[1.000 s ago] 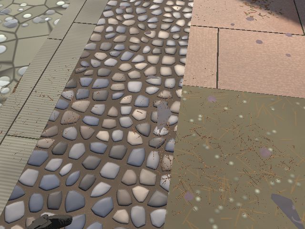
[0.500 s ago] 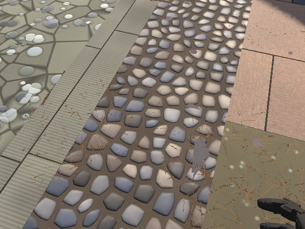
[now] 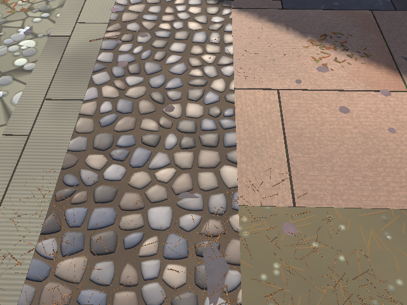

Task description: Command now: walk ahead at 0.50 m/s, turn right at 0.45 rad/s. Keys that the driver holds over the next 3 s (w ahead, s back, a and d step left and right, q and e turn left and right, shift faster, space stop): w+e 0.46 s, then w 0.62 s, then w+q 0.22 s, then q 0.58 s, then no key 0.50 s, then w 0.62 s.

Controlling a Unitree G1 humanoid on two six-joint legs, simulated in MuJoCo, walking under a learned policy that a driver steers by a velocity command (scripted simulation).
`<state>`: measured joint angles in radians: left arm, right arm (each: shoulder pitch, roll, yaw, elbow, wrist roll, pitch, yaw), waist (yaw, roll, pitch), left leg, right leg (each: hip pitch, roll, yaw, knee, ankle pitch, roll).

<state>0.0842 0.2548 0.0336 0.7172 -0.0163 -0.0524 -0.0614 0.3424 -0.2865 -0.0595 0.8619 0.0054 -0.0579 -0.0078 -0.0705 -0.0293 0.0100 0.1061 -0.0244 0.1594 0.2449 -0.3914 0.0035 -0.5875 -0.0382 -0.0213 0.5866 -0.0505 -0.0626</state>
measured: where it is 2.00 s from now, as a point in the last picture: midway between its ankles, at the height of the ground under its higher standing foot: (260, 180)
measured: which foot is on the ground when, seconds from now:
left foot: down 0.00-0.06, up 0.08-0.48, down 0.50-1.00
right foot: up 0.00-0.02, down 0.04-0.50, up 0.52-0.98, down 1.00-1.00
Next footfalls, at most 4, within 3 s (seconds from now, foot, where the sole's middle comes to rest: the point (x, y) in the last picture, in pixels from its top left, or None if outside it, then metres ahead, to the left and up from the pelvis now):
0.04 right None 0.19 -0.10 -0.76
0.50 left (183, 301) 0.49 0.06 -0.76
1.00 right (279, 248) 0.64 -0.27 -0.76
1.52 left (231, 172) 0.97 -0.15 -0.76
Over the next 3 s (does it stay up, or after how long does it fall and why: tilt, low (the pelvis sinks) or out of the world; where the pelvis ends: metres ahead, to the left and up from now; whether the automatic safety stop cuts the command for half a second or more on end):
stays up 1.06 -0.24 0.01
